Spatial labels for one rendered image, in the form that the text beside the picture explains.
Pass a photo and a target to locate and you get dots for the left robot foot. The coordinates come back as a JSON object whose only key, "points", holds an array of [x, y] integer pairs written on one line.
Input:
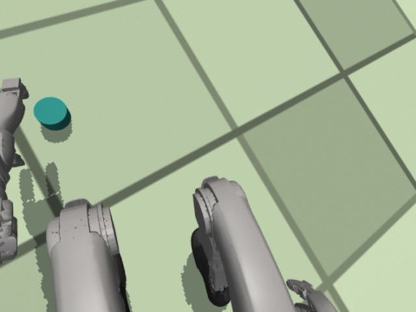
{"points": [[122, 283]]}

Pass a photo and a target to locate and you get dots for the left robot hand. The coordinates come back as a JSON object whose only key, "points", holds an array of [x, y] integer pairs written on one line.
{"points": [[12, 109]]}

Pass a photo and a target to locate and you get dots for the left robot arm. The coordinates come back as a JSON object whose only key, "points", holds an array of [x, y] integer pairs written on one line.
{"points": [[8, 223]]}

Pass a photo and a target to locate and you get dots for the tin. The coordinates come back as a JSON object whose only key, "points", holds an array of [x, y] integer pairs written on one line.
{"points": [[52, 113]]}

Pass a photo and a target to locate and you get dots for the right robot foot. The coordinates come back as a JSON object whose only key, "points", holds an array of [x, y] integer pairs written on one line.
{"points": [[217, 298]]}

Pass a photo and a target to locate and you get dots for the right robot hand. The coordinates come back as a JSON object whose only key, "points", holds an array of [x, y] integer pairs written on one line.
{"points": [[317, 301]]}

